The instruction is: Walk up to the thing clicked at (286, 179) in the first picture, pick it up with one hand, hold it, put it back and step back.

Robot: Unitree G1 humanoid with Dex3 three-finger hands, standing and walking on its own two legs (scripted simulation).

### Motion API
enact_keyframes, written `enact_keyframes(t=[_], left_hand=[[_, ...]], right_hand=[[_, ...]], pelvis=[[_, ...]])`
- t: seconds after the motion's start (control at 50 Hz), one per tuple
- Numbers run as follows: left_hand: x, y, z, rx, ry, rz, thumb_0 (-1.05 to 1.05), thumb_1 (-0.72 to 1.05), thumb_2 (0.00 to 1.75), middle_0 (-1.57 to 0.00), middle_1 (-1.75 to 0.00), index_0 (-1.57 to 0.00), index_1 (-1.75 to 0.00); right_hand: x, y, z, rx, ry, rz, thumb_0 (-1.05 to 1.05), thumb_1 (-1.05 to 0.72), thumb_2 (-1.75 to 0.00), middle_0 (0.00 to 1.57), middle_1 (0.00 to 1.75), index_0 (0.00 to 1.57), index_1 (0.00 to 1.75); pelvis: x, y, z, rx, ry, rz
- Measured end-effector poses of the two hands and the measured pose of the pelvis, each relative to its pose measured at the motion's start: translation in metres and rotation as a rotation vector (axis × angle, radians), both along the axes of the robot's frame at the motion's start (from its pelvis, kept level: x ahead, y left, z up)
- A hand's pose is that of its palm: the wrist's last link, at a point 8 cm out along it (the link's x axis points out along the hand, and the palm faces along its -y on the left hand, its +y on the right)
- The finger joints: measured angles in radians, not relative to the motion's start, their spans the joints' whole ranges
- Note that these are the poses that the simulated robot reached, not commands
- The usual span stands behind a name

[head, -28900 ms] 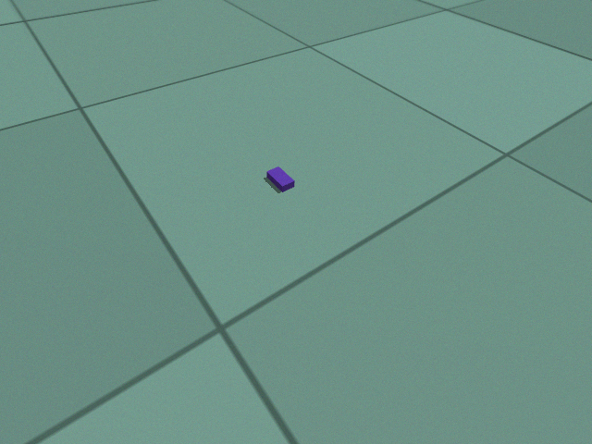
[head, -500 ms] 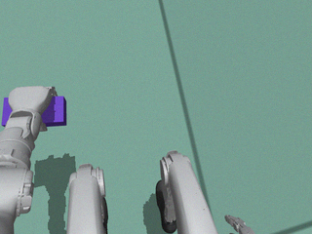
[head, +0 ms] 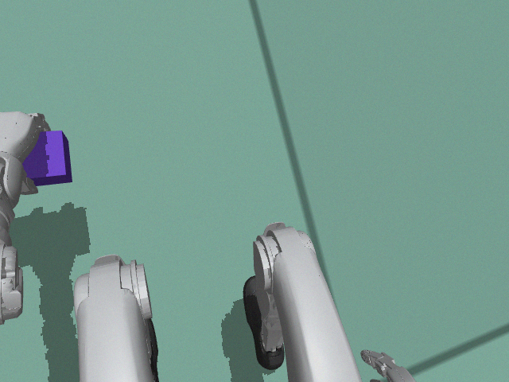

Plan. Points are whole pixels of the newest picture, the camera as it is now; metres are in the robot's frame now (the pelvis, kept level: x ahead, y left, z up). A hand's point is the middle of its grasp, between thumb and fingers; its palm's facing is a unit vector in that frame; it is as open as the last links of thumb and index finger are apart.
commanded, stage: crouch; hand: left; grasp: from above
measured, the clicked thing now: (15, 161) +0.49 +0.28 -0.19
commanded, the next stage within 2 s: lower in 0.44 s
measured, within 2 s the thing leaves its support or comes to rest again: neither
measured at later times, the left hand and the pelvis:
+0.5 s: hand (27, 161) +0.50 +0.27 -0.21, palm faces -0.46 -0.04 -0.89, open 10.2 cm; pelvis +0.00 +0.00 -0.04, yaw -2 degrees
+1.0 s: hand (40, 169) +0.50 +0.27 -0.27, palm faces -0.47 -0.06 -0.88, open 10.2 cm; pelvis +0.00 +0.01 -0.06, yaw -4 degrees
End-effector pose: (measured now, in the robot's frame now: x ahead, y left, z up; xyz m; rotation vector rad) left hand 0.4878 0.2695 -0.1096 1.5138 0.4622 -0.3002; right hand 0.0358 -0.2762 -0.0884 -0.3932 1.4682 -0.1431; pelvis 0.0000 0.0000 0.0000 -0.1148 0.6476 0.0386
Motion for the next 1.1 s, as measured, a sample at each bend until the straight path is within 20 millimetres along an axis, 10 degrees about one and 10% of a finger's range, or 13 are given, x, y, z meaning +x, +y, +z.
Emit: enact_keyframes(t=[1.1], left_hand=[[0.021, 0.002, -0.11, -0.017, 0.007, -0.007, 0.0, 0.0, 0.46, -0.66, -0.52, -0.7, -0.47]], right_hand=[[-0.031, 0.018, -0.032, -0.016, 0.099, 0.091, 0.0, -0.9, -0.89, 0.2, 0.3, 0.21, 0.3]], pelvis=[[-0.001, 0.007, -0.065, -0.072, -0.063, -0.038]])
